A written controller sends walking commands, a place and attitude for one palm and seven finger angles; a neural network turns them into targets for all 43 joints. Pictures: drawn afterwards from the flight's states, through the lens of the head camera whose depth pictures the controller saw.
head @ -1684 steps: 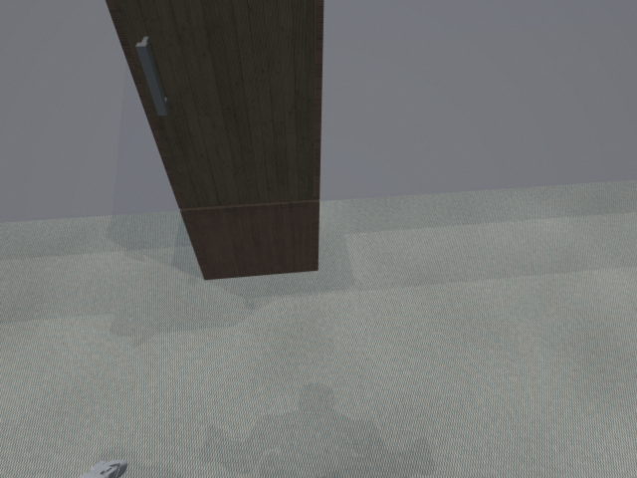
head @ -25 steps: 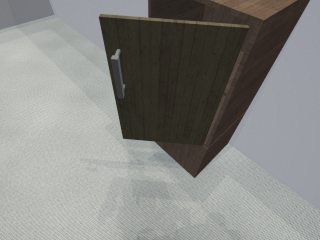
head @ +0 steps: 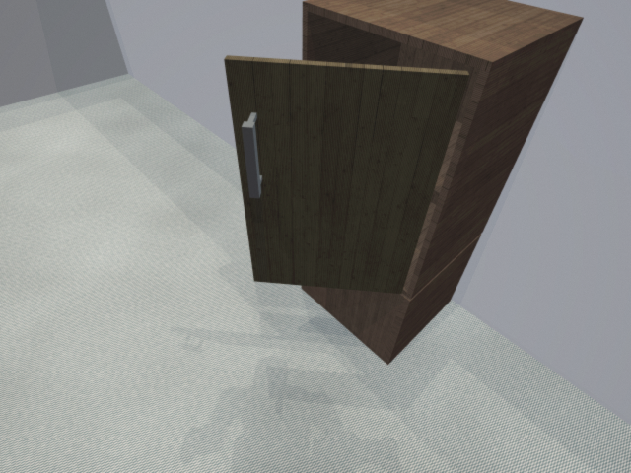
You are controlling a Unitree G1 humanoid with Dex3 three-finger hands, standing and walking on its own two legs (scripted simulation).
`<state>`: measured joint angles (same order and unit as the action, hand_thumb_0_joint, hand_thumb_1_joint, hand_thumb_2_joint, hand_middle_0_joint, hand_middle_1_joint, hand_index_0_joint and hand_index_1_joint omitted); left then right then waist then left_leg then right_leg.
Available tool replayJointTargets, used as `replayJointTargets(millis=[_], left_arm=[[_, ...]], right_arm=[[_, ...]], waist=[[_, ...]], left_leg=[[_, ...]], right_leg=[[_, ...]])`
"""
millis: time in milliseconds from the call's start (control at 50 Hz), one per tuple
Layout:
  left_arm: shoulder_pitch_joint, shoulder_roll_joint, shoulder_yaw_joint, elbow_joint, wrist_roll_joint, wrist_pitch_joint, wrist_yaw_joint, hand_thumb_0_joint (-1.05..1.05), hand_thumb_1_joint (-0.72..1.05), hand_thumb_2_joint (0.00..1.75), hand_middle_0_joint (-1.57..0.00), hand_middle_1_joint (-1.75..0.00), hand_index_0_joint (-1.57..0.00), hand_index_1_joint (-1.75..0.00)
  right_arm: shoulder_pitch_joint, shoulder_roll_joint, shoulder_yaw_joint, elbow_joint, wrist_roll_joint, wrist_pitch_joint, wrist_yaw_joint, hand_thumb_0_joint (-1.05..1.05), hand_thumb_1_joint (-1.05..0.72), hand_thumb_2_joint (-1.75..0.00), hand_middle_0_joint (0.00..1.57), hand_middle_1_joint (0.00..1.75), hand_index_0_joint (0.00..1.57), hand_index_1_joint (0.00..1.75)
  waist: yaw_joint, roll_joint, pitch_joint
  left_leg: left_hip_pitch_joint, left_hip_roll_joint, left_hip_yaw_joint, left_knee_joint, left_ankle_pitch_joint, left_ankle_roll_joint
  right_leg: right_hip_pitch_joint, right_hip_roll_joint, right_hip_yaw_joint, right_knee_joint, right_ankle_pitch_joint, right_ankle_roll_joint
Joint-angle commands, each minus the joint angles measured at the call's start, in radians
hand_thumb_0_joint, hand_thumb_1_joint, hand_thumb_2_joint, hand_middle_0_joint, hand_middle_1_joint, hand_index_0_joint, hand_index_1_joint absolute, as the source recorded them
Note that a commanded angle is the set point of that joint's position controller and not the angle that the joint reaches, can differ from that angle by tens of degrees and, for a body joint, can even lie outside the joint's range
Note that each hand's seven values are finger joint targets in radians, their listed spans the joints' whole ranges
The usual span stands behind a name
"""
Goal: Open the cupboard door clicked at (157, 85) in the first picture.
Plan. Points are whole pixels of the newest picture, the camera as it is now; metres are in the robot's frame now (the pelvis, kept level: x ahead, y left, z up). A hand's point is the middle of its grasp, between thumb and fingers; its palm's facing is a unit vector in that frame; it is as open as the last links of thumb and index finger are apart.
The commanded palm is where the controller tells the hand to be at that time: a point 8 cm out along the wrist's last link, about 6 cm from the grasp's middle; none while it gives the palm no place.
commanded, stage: come to a stop and stand still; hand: left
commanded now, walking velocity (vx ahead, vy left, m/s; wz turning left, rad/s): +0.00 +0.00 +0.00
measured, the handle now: (254, 156) +0.65 +0.16 +0.07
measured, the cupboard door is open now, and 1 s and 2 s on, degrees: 41 41 41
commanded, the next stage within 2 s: look again from close up in 0.14 s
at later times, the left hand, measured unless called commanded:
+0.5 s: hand out of the picture +0.01 +0.20 -0.17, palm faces -0.01 -0.98 -0.22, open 7.4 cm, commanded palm none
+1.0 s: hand out of the picture +0.06 +0.20 -0.17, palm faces -0.02 -0.98 -0.22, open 7.4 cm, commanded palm none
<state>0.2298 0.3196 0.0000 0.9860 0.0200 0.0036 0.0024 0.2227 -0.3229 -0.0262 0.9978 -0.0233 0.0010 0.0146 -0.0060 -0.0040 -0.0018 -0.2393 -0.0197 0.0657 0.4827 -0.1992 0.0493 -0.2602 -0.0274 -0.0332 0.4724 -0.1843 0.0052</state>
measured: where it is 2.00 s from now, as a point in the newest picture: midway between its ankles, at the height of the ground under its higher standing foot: outside the picture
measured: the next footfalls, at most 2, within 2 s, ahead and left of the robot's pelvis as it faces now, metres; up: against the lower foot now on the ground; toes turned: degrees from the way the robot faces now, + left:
none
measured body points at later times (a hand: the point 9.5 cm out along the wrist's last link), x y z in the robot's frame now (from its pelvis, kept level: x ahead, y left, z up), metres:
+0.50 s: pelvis +0.01 +0.01 +0.00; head +0.01 +0.02 +0.45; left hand +0.01 +0.26 -0.16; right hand +0.04 -0.24 -0.14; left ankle +0.04 +0.09 -0.74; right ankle +0.06 -0.13 -0.74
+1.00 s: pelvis +0.04 +0.01 +0.01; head +0.03 +0.02 +0.46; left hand +0.06 +0.26 -0.15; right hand +0.07 -0.24 -0.14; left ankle +0.04 +0.09 -0.74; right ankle +0.06 -0.13 -0.74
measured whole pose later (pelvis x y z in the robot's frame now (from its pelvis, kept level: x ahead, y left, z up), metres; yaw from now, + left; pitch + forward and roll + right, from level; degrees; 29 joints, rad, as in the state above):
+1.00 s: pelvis +0.04 +0.01 +0.01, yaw -1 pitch -2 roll +0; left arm 0.26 0.22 -0.01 1.09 0.02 0.00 0.03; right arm 0.20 -0.21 -0.01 1.13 -0.01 -0.01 0.00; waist 0.00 -0.03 0.01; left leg -0.15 -0.04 0.08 0.40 -0.21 0.06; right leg -0.20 -0.04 -0.01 0.42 -0.18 0.03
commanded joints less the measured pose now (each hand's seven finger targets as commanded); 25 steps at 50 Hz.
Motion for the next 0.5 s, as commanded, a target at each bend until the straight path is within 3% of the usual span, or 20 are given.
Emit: replayJointTargets(millis=[0, 100, 180, 240, 480], left_arm=[[-0.017, 0.154, 0.036, -0.044, 0.001, -0.027, 0.009, 0.0, 0.9, 0.9, -0.2, -0.3, -0.2, -0.3], [0.009, 0.135, 0.03, 0.0, 0.0, -0.027, 0.013, 0.0, 0.9, 0.9, -0.2, -0.3, -0.2, -0.3], [0.039, 0.107, 0.026, 0.034, 0.003, -0.022, 0.016, 0.0, 0.9, 0.9, -0.2, -0.3, -0.2, -0.3], [0.058, 0.087, 0.023, 0.049, 0.003, -0.024, 0.019, 0.0, 0.9, 0.9, -0.2, -0.3, -0.2, -0.3], [0.084, 0.041, 0.017, 0.07, 0.004, -0.028, 0.028, 0.0, 0.9, 0.9, -0.2, -0.3, -0.2, -0.3]], right_arm=[[-0.035, -0.15, -0.031, -0.039, 0.002, -0.027, -0.014, 0.0, -0.9, -0.9, 0.2, 0.3, 0.2, 0.3], [-0.02, -0.137, -0.025, 0.009, 0.007, -0.031, -0.016, 0.0, -0.9, -0.9, 0.2, 0.3, 0.2, 0.3], [-0.011, -0.127, -0.026, 0.037, 0.008, -0.028, -0.02, 0.0, -0.9, -0.9, 0.2, 0.3, 0.2, 0.3], [-0.006, -0.113, -0.026, 0.049, 0.01, -0.028, -0.022, 0.0, -0.9, -0.9, 0.2, 0.3, 0.2, 0.3], [-0.002, -0.067, -0.025, 0.077, 0.014, -0.029, -0.026, 0.0, -0.9, -0.9, 0.2, 0.3, 0.2, 0.3]], waist=[[-0.001, -0.022, 0.042], [0.001, 0.006, 0.044], [0.006, 0.024, 0.076], [0.008, -0.002, 0.07], [0.002, -0.002, 0.066]], left_leg=[[-0.079, 0.117, -0.166, -0.175, -0.256, -0.001], [-0.072, 0.129, -0.177, -0.201, -0.244, -0.003], [-0.117, 0.137, -0.194, -0.243, -0.32, -0.003], [-0.104, 0.134, -0.186, -0.236, -0.286, -0.003], [-0.05, 0.134, -0.173, -0.231, -0.2, -0.01]], right_leg=[[-0.002, -0.093, 0.144, -0.15, -0.254, -0.04], [0.017, -0.093, 0.128, -0.145, -0.198, -0.035], [0.034, -0.083, 0.111, -0.13, -0.19, -0.027], [0.039, -0.087, 0.112, -0.131, -0.164, -0.027], [0.035, -0.089, 0.109, -0.133, -0.082, -0.025]])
